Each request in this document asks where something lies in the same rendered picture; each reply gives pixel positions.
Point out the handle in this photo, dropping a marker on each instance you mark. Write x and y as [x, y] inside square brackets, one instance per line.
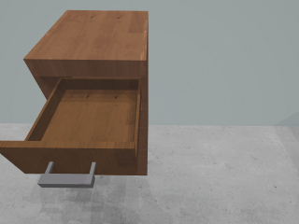
[67, 181]

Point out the cabinet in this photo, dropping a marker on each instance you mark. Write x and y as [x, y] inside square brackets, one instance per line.
[97, 44]

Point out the drawer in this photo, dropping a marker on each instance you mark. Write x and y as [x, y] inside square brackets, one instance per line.
[85, 120]

